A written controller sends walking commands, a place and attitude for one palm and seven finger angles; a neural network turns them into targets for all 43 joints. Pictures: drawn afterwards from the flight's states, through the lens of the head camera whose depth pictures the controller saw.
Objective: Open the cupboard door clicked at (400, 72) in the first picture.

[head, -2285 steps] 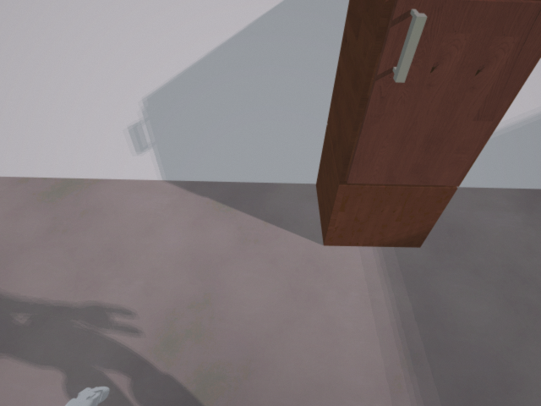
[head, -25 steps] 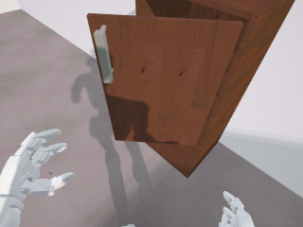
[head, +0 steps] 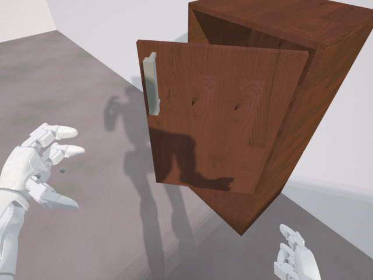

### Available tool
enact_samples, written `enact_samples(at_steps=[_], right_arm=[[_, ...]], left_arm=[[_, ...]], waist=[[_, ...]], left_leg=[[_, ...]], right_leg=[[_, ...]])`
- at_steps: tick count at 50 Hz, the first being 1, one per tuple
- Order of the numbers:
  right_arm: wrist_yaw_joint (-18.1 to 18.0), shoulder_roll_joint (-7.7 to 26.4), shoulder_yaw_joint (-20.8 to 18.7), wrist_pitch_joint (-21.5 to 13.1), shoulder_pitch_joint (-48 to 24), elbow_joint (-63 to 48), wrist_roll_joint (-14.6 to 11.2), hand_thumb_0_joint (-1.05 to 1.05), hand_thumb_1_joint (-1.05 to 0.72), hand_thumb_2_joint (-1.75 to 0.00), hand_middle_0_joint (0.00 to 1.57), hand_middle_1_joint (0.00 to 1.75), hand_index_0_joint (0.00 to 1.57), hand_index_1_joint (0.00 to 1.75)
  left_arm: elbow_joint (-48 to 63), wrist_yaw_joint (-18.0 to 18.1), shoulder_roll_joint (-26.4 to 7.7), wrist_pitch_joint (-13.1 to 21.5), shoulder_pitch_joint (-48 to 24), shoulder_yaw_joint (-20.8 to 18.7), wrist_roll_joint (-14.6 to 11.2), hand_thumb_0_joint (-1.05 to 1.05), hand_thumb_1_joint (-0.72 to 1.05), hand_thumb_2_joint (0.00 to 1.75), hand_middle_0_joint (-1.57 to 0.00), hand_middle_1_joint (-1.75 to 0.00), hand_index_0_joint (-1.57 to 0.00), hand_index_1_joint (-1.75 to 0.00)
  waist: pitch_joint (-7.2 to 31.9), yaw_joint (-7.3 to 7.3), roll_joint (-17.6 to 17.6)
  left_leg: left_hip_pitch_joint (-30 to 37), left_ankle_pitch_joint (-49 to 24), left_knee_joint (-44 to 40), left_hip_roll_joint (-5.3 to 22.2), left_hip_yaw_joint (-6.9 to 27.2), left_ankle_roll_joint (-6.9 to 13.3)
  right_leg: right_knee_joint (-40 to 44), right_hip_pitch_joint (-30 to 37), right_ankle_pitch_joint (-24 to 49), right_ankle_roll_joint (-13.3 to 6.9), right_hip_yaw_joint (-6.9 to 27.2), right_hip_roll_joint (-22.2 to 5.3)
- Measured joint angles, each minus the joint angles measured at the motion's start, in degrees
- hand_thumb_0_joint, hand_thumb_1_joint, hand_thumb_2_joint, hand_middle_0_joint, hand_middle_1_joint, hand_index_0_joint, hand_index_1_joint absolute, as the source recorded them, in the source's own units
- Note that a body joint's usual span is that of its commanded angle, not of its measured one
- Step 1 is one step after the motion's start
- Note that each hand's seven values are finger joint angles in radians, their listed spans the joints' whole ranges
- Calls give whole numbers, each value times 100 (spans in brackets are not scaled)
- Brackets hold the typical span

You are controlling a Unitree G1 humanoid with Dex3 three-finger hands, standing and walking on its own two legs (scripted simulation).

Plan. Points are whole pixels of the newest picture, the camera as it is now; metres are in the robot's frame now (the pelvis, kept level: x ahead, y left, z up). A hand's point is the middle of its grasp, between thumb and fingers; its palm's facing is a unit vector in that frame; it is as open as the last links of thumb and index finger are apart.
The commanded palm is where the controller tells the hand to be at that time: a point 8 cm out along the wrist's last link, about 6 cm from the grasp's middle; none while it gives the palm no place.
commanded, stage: raise the hand with hooked fingers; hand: left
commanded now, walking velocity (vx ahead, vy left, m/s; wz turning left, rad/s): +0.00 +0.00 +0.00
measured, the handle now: (154, 84) +0.54 +0.14 +0.16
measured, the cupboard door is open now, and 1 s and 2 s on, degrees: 40 40 40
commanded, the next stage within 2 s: move the hooked fingers beside the handle in 0.74 s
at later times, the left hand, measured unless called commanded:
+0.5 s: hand (71, 153) +0.28 +0.25 +0.17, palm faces -0.02 -1.00 -0.08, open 14.0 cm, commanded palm +0.25 +0.30 +0.19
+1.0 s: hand (74, 137) +0.32 +0.25 +0.18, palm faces +0.04 -1.00 -0.04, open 14.0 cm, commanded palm +0.29 +0.29 +0.18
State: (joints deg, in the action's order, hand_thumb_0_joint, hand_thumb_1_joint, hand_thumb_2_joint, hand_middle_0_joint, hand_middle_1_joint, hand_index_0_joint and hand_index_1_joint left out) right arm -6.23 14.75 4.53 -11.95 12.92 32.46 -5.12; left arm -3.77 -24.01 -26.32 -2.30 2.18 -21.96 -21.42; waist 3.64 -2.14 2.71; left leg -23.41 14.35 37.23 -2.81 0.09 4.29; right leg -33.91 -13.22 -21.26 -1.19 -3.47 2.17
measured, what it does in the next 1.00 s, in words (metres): stands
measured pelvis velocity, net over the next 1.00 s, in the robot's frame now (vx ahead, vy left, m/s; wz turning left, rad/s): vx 0.01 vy -0.03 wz -0.01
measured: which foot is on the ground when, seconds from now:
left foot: down 0.00-1.00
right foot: down 0.00-1.00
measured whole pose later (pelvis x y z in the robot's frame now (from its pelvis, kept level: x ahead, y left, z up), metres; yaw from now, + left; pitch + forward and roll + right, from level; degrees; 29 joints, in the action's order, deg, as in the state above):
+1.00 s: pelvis +0.01 -0.03 +0.01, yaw -1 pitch +0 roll -1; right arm -6.0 15.7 4.4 -10.6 13.2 33.8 -6.0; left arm -17.2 -26.6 -29.2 -6.8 -12.0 -25.6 -19.5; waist 2.6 -2.0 2.2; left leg -19.3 13.3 32.6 -1.7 0.2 2.4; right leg -29.7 -9.7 -20.2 -3.0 -3.0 3.3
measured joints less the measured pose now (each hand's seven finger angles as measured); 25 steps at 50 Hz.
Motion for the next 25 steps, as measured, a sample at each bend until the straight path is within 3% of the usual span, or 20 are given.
enact_samples(at_steps=[4, 11, 17, 21, 25], right_arm=[[-44, -8, 66, 23, 17, 23, -3, 1, -90, -90, 21, 30, 20, 30], [-67, -25, 135, -58, 118, 253, 8, 1, -90, -90, 21, 30, 20, 30], [-38, 110, 81, -6, 184, 244, -98, 1, -90, -90, 21, 30, 20, 30], [3, 209, 12, 5, 186, 191, -97, 1, -90, -90, 21, 30, 20, 30], [8, 190, -29, -53, 184, 215, -37, 1, -90, -90, 21, 30, 20, 30]], left_arm=[[-237, -34, -79, -273, -271, 19, 100, -1, -48, 31, -30, -118, -29, -119], [-395, -92, -223, 32, -891, -269, 83, -1, -50, 30, -31, -119, -30, -120], [-1251, -295, -560, -512, -1370, -298, 135, -1, -50, 30, -31, -120, -30, -120], [-1196, -370, -433, -620, -1161, -163, 177, -1, -50, 30, -30, -120, -29, -120], [-750, -292, -154, -268, -885, -175, 155, -1, -50, 30, -30, -120, -29, -120]], waist=[[-150, 10, 19], [-239, 9, -38], [-165, 69, 72], [-197, 102, 108], [-229, 92, 36]], left_leg=[[155, -160, -218, -1, 5, -9], [433, -326, -503, 19, 36, -61], [418, -405, -604, 33, 53, -89], [363, -385, -566, 57, 28, -99], [437, -339, -573, 82, 1, -122]], right_leg=[[160, 124, 130, -14, 0, 0], [412, 384, 280, -65, -16, 26], [479, 352, 337, -86, -28, 42], [425, 280, 319, -100, -1, 60], [441, 346, 294, -128, 34, 83]])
